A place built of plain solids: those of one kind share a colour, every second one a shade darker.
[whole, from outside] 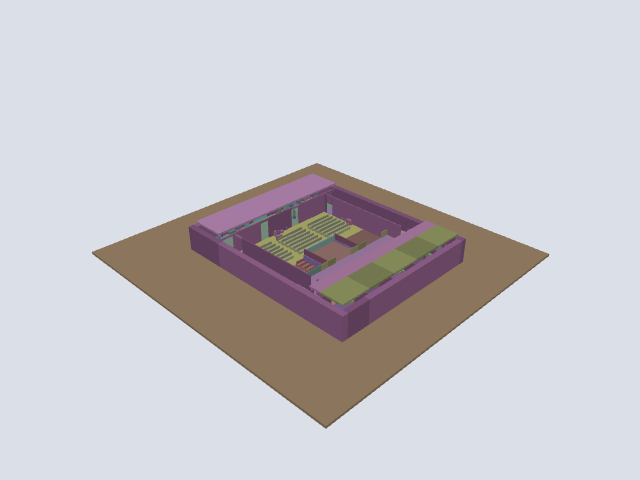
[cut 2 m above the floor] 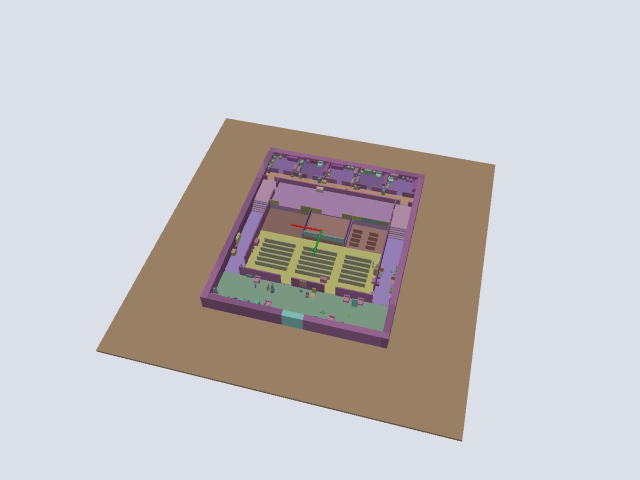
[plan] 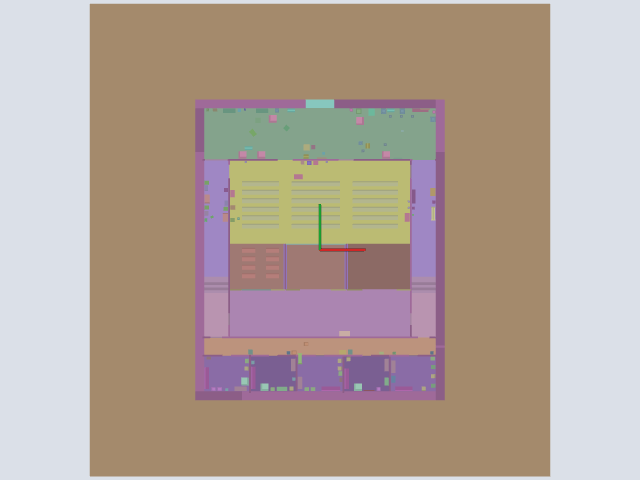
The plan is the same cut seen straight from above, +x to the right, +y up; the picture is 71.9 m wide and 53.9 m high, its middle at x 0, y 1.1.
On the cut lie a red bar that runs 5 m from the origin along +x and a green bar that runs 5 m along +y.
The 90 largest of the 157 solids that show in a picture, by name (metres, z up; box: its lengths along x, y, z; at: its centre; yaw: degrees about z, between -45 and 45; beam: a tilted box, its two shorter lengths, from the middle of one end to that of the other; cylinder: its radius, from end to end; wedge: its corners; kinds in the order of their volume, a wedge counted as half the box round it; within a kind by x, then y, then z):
{
 "ground_under_all_1": {"box": [51.74, 53.11, 0.4], "at": [0.0, 1.09, -0.75]},
 "wall_1": {"box": [1.0, 5.9, 4.24], "at": [-13.5, -13.94, 1.52]},
 "wall_2": {"box": [1.0, 3.85, 4.24], "at": [-13.5, -10.87, 1.52]},
 "wall_3": {"box": [1.0, 21.73, 4.24], "at": [-13.5, 0.12, 1.52]},
 "wall_4": {"box": [1.0, 7.7, 4.24], "at": [-13.5, 13.04, 1.52]},
 "wall_5": {"box": [2.25, 0.2, 4.24], "at": [-12.08, -11.89, 1.52]},
 "wall_6": {"box": [2.25, 0.2, 4.24], "at": [-12.08, -11.89, 1.52]},
 "wall_7": {"box": [7.04, 1.0, 4.24], "at": [-10.48, -16.39, 1.52]},
 "wall_8": {"box": [0.2, 15.18, 4.24], "at": [-10.2, 0.45, 1.52]},
 "wall_9": {"box": [2.25, 0.2, 4.24], "at": [-8.88, -11.89, 1.52]},
 "wall_10": {"box": [0.2, 4.3, 4.24], "at": [-7.86, -13.94, 1.52]},
 "wall_11": {"box": [12.4, 1.0, 4.24], "at": [-7.8, 16.39, 1.52]},
 "wall_12": {"box": [5.65, 0.2, 4.24], "at": [-7.58, 10.09, 1.52]},
 "wall_13": {"box": [5.55, 0.2, 4.24], "at": [-7.53, 10.09, 1.52]},
 "wall_14": {"box": [2.25, 0.2, 4.24], "at": [-6.84, -11.89, 1.52]},
 "wall_15": {"box": [7.04, 1.0, 4.24], "at": [-5.24, -16.39, 1.52]},
 "wall_16": {"box": [2.25, 0.2, 4.24], "at": [-3.64, -11.89, 1.52]},
 "wall_17": {"box": [0.2, 4.3, 4.24], "at": [-2.62, -13.94, 1.52]},
 "wall_18": {"box": [2.25, 0.2, 4.24], "at": [-1.6, -11.89, 1.52]},
 "wall_19": {"box": [5.15, 0.2, 4.24], "at": [-0.47, 10.09, 1.52]},
 "wall_20": {"box": [5.15, 0.2, 4.24], "at": [-0.47, 10.09, 1.52]},
 "wall_21": {"box": [7.04, 1.0, 4.24], "at": [0.0, -16.39, 1.52]},
 "wall_22": {"box": [20.6, 0.2, 4.24], "at": [0.0, -9.84, 1.52]},
 "wall_23": {"box": [0.2, 4.3, 4.24], "at": [2.62, -13.94, 1.52]},
 "wall_24": {"box": [4.29, 0.2, 4.24], "at": [2.62, -11.89, 1.52]},
 "wall_25": {"box": [2.25, 0.2, 4.24], "at": [3.64, -11.89, 1.52]},
 "wall_26": {"box": [7.04, 1.0, 4.24], "at": [5.24, -16.39, 1.52]},
 "wall_27": {"box": [6.5, 0.2, 4.24], "at": [7.05, 10.09, 1.52]},
 "wall_28": {"box": [6.6, 0.2, 4.24], "at": [7.1, 10.09, 1.52]},
 "wall_29": {"box": [12.4, 1.0, 4.24], "at": [7.8, 16.39, 1.52]},
 "wall_30": {"box": [0.2, 4.3, 4.24], "at": [7.86, -13.94, 1.52]},
 "wall_31": {"box": [2.25, 0.2, 4.24], "at": [8.88, -11.89, 1.52]},
 "wall_32": {"box": [0.2, 15.18, 4.24], "at": [10.2, 0.45, 1.52]},
 "wall_33": {"box": [7.04, 1.0, 4.24], "at": [10.48, -16.39, 1.52]},
 "wall_34": {"box": [1.0, 5.9, 4.24], "at": [13.5, -13.94, 1.52]},
 "wall_35": {"box": [1.0, 3.85, 4.24], "at": [13.5, -10.87, 1.52]},
 "wall_36": {"box": [1.0, 21.73, 4.24], "at": [13.5, 0.12, 1.52]},
 "wall_37": {"box": [1.0, 7.7, 4.24], "at": [13.5, 13.04, 1.52]},
 "floor_stage_1": {"box": [20.4, 5.4, 1.63], "at": [0.0, -7.14, 0.21]},
 "floor_dressing_1": {"box": [5.24, 4.1, 1.63], "at": [-10.48, -13.94, 0.21]},
 "floor_dressing_2": {"box": [5.24, 4.1, 1.63], "at": [-5.24, -13.94, 0.21]},
 "floor_dressing_3": {"box": [5.24, 4.1, 1.63], "at": [0.0, -13.94, 0.21]},
 "floor_dressing_4": {"box": [5.24, 4.1, 1.63], "at": [5.24, -13.94, 0.21]},
 "floor_dressing_5": {"box": [5.24, 4.1, 1.63], "at": [10.48, -13.94, 0.21]},
 "floor_parterre_1": {"box": [20.4, 9.41, 0.6], "at": [0.0, 5.38, -0.3]},
 "floor_foyer_1": {"box": [26.2, 5.9, 0.6], "at": [0.0, 13.04, -0.3]},
 "floor_back_corridor_1": {"box": [26.2, 2.05, 1.63], "at": [0.0, -10.87, 0.21]},
 "floor_lift_1": {"box": [6.1, 5.12, 0.6], "at": [-7.15, -1.88, -0.3]},
 "floor_lift_2": {"box": [6.45, 5.12, 1.39], "at": [-0.47, -1.88, 0.1]},
 "floor_lift_3": {"box": [7.05, 5.12, 0.6], "at": [6.67, -1.88, -0.3]},
 "floor_walk_1": {"box": [2.9, 5.0, 1.63], "at": [-11.65, -7.34, 0.21]},
 "floor_walk_2": {"box": [2.9, 5.0, 1.63], "at": [11.65, -7.34, 0.21]},
 "ceil_foyer_1": {"box": [26.2, 5.9, 0.3], "at": [0.0, 13.04, 4.55]},
 "floor_promenade_1": {"box": [2.9, 13.13, 0.6], "at": [-11.65, 3.52, -0.3]},
 "floor_promenade_2": {"box": [2.9, 13.13, 0.6], "at": [11.65, 3.52, -0.3]},
 "ceil_dressing_1": {"box": [5.24, 4.1, 0.3], "at": [-10.48, -13.94, 4.43]},
 "ceil_dressing_2": {"box": [5.24, 4.1, 0.3], "at": [-5.24, -13.94, 4.43]},
 "ceil_dressing_3": {"box": [5.24, 4.1, 0.3], "at": [0.0, -13.94, 4.43]},
 "ceil_dressing_4": {"box": [5.24, 4.1, 0.3], "at": [5.24, -13.94, 4.43]},
 "ceil_dressing_5": {"box": [5.24, 4.1, 0.3], "at": [10.48, -13.94, 4.43]},
 "ceil_back_corridor_1": {"box": [26.2, 2.05, 0.3], "at": [0.0, -10.87, 4.43]},
 "door_leaf_1": {"box": [3.2, 0.97, 3.87], "at": [0.0, 16.41, 1.33]},
 "seats_parterre_1": {"box": [5.45, 0.44, 0.45], "at": [-0.47, 2.6, 0.22]},
 "seats_parterre_2": {"box": [5.45, 0.44, 0.45], "at": [-0.47, 3.55, 0.22]},
 "seats_parterre_3": {"box": [5.45, 0.44, 0.45], "at": [-0.47, 4.5, 0.22]},
 "seats_parterre_4": {"box": [5.45, 0.44, 0.45], "at": [-0.47, 5.45, 0.22]},
 "seats_parterre_5": {"box": [5.45, 0.44, 0.45], "at": [-0.47, 6.4, 0.22]},
 "seats_parterre_6": {"box": [5.45, 0.44, 0.45], "at": [-0.47, 7.35, 0.22]},
 "seats_parterre_7": {"box": [5.1, 0.44, 0.45], "at": [6.2, 4.5, 0.22]},
 "seats_parterre_8": {"box": [5.1, 0.44, 0.45], "at": [6.2, 5.45, 0.22]},
 "seats_parterre_9": {"box": [5.1, 0.44, 0.45], "at": [6.2, 6.4, 0.22]},
 "seats_parterre_10": {"box": [5.1, 0.44, 0.45], "at": [6.2, 7.35, 0.22]},
 "tread_walk_1": {"box": [2.7, 0.3, 1.63], "at": [-11.65, -4.69, 0.21]},
 "tread_walk_2": {"box": [2.7, 0.3, 1.46], "at": [-11.65, -4.39, 0.13]},
 "tread_walk_3": {"box": [2.7, 0.3, 1.29], "at": [-11.65, -4.09, 0.04]},
 "tread_walk_4": {"box": [2.7, 0.3, 1.63], "at": [11.65, -4.69, 0.21]},
 "tread_walk_5": {"box": [2.7, 0.3, 1.46], "at": [11.65, -4.39, 0.13]},
 "tread_walk_6": {"box": [2.7, 0.3, 1.29], "at": [11.65, -4.09, 0.04]},
 "floor_tongue_1": {"box": [0.4, 5.12, 1.63], "at": [-3.9, -1.88, 0.21]},
 "floor_tongue_2": {"box": [0.4, 5.12, 1.63], "at": [2.95, -1.88, 0.21]},
 "costume_rail_dressing_1": {"box": [1.4, 0.5, 1.66], "at": [-8.91, -15.61, 1.85]},
 "costume_rail_dressing_2": {"box": [0.5, 1.4, 1.66], "at": [-3.0, -12.94, 1.85]},
 "costume_rail_dressing_3": {"box": [0.5, 1.4, 1.66], "at": [-2.24, -14.94, 1.85]},
 "costume_rail_dressing_4": {"box": [0.5, 1.4, 1.66], "at": [7.48, -12.94, 1.85]},
 "costume_rail_dressing_5": {"box": [0.5, 1.4, 1.66], "at": [8.24, -13.14, 1.85]},
 "rail_tongue_1": {"box": [0.12, 5.12, 2.68], "at": [-3.9, -1.88, 0.74]},
 "rail_tongue_2": {"box": [0.12, 5.12, 2.68], "at": [2.95, -1.88, 0.74]},
 "rail_lift_1": {"box": [6.73, 0.12, 2.44], "at": [-0.47, 0.62, 0.62]},
 "rail_line_1": {"box": [3.3, 0.12, 2.68], "at": [-7.15, -4.5, 0.74]},
 "lockers_dressing_1": {"box": [1.2, 0.48, 1.8], "at": [-4.27, -15.62, 1.93]}
}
